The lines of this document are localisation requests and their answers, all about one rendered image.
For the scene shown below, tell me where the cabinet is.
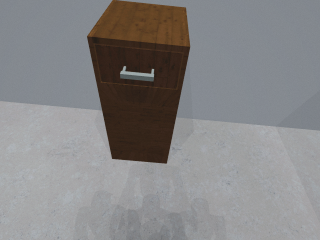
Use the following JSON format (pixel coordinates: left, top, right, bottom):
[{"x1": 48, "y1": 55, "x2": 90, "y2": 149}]
[{"x1": 87, "y1": 0, "x2": 190, "y2": 164}]

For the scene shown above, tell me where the drawer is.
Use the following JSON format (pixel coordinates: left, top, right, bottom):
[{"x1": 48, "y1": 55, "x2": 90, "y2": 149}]
[{"x1": 95, "y1": 43, "x2": 183, "y2": 89}]

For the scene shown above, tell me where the handle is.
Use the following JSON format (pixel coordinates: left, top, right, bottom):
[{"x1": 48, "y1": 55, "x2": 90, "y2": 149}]
[{"x1": 120, "y1": 66, "x2": 154, "y2": 82}]

